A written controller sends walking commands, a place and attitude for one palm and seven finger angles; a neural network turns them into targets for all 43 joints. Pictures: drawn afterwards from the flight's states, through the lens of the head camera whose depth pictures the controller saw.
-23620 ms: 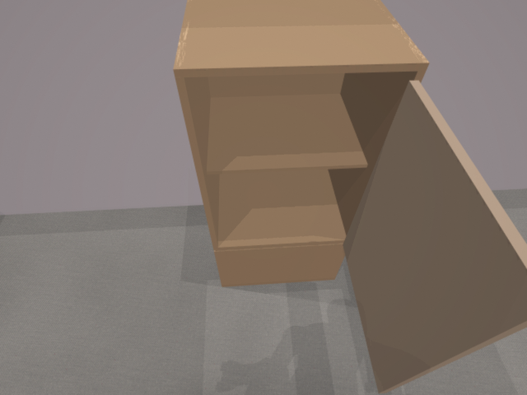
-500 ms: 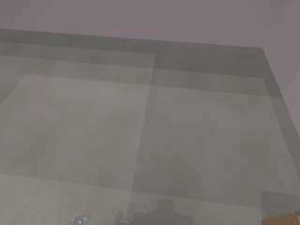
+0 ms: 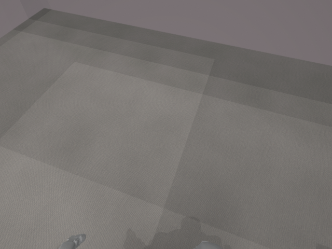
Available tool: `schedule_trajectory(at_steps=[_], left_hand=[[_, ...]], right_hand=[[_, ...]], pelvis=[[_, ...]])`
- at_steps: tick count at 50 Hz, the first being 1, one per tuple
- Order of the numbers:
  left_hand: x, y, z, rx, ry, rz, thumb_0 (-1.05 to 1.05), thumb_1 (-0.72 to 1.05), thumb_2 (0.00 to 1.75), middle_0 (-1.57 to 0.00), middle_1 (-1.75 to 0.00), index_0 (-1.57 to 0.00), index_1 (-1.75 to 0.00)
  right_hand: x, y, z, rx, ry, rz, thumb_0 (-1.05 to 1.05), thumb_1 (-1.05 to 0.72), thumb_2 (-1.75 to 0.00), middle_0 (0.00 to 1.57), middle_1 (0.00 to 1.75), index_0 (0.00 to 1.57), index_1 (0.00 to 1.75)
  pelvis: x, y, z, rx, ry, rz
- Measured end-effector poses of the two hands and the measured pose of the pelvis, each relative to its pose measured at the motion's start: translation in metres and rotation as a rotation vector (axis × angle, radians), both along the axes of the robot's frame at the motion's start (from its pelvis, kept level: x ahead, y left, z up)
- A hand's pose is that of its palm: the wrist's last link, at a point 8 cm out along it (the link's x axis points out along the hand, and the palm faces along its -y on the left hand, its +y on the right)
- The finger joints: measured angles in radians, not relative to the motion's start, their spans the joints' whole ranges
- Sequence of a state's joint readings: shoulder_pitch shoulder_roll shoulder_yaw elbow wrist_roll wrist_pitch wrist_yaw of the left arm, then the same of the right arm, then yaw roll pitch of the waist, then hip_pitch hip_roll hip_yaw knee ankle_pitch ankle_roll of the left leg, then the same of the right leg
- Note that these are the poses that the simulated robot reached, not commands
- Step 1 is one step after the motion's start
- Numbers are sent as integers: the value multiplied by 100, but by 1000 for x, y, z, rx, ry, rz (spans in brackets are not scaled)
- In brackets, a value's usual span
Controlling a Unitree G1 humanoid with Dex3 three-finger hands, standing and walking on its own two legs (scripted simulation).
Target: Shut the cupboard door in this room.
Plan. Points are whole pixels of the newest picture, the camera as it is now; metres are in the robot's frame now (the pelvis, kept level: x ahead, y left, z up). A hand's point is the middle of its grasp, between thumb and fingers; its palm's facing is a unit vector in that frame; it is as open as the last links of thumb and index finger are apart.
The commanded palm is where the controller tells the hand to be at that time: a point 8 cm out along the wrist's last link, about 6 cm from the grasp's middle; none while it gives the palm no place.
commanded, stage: turn or walk to find it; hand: left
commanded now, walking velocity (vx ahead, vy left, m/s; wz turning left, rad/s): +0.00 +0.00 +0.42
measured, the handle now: out of the picture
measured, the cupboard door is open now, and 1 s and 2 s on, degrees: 59 59 59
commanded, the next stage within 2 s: none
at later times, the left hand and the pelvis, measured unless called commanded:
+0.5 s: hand out of the picture -0.03 +0.18 -0.17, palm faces +0.29 -0.92 -0.26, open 7.4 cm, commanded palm none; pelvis +0.01 -0.02 -0.01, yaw +15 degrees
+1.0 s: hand out of the picture +0.01 +0.15 -0.15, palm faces +0.45 -0.85 -0.28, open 7.4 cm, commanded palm none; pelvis +0.01 -0.06 +0.00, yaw +27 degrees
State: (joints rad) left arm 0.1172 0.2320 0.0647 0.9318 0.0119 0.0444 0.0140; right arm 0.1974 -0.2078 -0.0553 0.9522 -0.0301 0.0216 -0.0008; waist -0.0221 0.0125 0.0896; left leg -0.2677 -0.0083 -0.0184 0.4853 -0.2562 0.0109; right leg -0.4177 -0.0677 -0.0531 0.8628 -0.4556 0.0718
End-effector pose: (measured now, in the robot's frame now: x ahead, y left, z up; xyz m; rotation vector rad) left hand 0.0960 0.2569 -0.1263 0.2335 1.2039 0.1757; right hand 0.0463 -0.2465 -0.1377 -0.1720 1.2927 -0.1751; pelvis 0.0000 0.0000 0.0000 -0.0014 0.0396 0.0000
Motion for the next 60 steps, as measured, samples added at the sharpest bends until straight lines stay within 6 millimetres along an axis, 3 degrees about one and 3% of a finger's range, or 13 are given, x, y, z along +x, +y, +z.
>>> schedule_trajectory(at_steps=[6,14,20,28,31,36,42,45,53,60], left_hand=[[4,-30,5,16,-87,28,0,91,90,-20,-30,-19,-30],[-46,-52,12,8,-25,141,0,91,90,-20,-30,-20,-30],[-98,-49,5,-12,60,240,0,91,90,-21,-30,-20,-30],[-165,-20,-23,-28,172,375,0,91,90,-20,-30,-20,-30],[-167,-13,-17,-23,172,402,1,91,90,-20,-30,-20,-30],[-148,-12,-5,-11,88,416,1,91,90,-20,-29,-19,-30],[-116,-29,2,18,-16,410,0,91,90,-20,-29,-19,-30],[-110,-44,4,36,-56,416,0,91,90,-20,-30,-19,-30],[-129,-77,11,5,-37,494,0,91,90,-20,-30,-20,-30],[-176,-81,-6,-38,11,594,0,90,90,-21,-30,-20,-30]], right_hand=[[32,-23,-18,39,-39,50,1,-90,-90,20,30,21,30],[72,-35,-9,46,-49,147,1,-91,-90,20,30,20,30],[99,-20,-2,35,-46,248,1,-91,-90,19,30,20,30],[132,22,5,5,-139,375,1,-91,-90,20,30,20,30],[130,29,10,3,-141,394,1,-91,-90,20,30,20,30],[123,30,10,18,-106,418,0,-90,-90,20,30,21,30],[120,9,-8,51,-65,420,1,-90,-90,20,30,21,30],[122,-4,-19,59,-41,425,1,-90,-90,20,30,21,30],[129,-17,-9,43,17,484,1,-91,-90,20,30,20,30],[141,7,0,10,10,590,1,-91,-90,20,30,20,30]], pelvis=[[6,-27,-10,18,-17,61],[9,-41,1,48,-30,149],[8,-39,2,52,-28,203],[3,-18,-12,29,-36,271],[2,-16,-7,17,-38,296],[3,-22,0,4,-38,339],[9,-43,-6,22,-35,387],[11,-54,-11,29,-39,422],[11,-65,1,55,-36,509],[2,-60,-1,42,-24,580]])
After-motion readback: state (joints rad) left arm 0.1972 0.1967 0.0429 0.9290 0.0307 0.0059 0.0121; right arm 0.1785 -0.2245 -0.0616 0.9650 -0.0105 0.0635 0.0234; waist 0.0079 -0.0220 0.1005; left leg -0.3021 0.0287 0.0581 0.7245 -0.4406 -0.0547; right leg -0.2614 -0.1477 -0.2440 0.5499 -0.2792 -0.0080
